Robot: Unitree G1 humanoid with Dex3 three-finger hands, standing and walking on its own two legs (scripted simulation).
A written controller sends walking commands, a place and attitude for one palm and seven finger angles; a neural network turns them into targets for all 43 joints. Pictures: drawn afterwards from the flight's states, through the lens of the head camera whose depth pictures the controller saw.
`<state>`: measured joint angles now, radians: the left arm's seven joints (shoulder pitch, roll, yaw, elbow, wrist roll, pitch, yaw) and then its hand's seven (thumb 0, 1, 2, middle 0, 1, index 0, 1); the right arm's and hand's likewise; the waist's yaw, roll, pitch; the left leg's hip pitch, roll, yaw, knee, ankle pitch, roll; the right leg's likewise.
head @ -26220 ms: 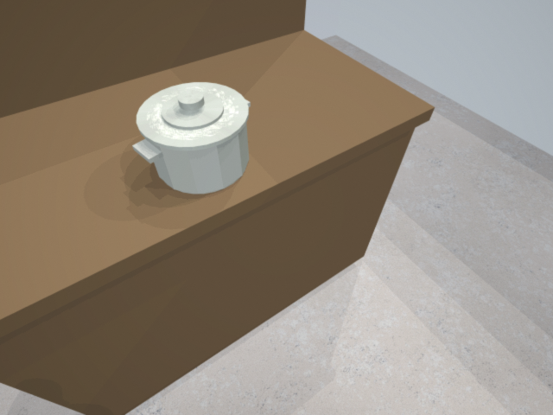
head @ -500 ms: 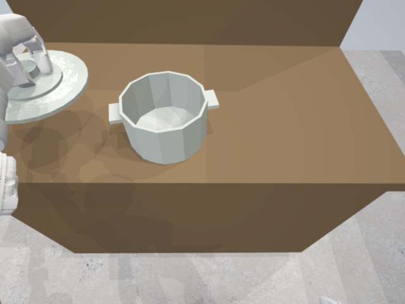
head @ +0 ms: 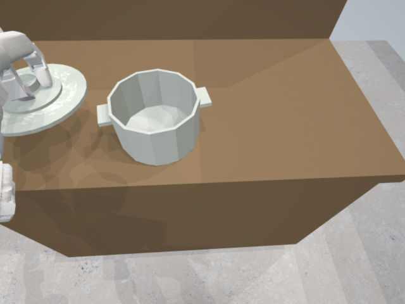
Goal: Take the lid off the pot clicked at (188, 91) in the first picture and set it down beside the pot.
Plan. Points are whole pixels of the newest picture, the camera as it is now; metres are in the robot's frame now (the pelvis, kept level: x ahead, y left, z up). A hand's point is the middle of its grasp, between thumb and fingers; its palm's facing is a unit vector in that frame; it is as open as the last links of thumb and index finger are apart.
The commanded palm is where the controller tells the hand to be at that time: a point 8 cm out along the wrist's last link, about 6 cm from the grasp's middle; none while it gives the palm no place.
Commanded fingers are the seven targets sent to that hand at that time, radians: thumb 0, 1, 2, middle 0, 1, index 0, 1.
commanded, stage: lower the lid onto the table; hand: left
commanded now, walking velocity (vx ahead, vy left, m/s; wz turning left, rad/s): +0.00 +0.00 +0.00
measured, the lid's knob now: (25, 84) +0.50 +0.31 +0.15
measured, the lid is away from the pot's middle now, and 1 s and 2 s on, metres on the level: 0.23 0.24 0.24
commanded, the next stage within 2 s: open the fingers wide in 1.86 s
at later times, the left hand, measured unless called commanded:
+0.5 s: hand (24, 101) +0.47 +0.31 +0.14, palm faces -0.44 -0.17 -0.88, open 6.4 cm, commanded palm +0.49 +0.31 +0.22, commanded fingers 0.00 0.70 0.95 -0.77 -1.06 -0.91 -1.11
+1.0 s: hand (31, 116) +0.46 +0.31 +0.11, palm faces -0.48 -0.17 -0.86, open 6.4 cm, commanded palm +0.49 +0.32 +0.18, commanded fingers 0.00 0.70 0.95 -0.77 -1.06 -0.91 -1.11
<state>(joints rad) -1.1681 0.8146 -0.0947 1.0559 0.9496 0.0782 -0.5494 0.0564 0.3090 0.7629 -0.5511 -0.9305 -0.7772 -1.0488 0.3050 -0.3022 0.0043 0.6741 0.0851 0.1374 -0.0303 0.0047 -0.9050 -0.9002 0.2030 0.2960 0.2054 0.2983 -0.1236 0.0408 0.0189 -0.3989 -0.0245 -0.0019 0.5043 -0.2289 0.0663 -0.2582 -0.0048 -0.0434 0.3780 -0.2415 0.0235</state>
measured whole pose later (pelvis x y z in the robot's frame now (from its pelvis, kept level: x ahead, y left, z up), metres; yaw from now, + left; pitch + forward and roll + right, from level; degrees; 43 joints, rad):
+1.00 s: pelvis +0.00 +0.01 -0.01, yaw +0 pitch +9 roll -3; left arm -1.09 0.79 -0.10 1.13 0.94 -0.03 -0.50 0.06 0.31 0.76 -0.55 -0.93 -0.78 -1.05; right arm 0.32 -0.29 0.01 0.69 0.08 0.14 -0.04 0.00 -0.90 -0.90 0.20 0.30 0.21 0.30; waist -0.13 0.02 -0.01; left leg -0.50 -0.02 -0.01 0.59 -0.26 0.08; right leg -0.34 0.00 -0.04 0.45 -0.26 0.03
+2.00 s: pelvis -0.01 +0.02 -0.02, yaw -2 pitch +14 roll -5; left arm -1.06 0.81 -0.05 1.17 0.98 -0.09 -0.43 0.04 0.30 0.74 -0.55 -0.97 -0.82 -1.07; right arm 0.37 -0.29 0.00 0.70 0.07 0.16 -0.05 0.00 -0.90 -0.90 0.20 0.30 0.21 0.30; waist -0.15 0.04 -0.06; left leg -0.66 -0.01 0.01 0.72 -0.31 0.09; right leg -0.52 0.01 -0.03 0.58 -0.31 0.02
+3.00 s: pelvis +0.00 +0.01 -0.02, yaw -2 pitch +14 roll -4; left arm -0.91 0.83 0.01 1.05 0.97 -0.14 -0.37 0.00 0.03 0.63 -0.36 -0.88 -0.36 -0.88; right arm 0.33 -0.28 0.01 0.65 0.08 0.23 -0.05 0.00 -0.90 -0.90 0.20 0.30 0.21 0.30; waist -0.13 0.03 -0.06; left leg -0.63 0.00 0.01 0.71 -0.31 0.08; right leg -0.49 0.02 -0.02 0.57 -0.31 0.03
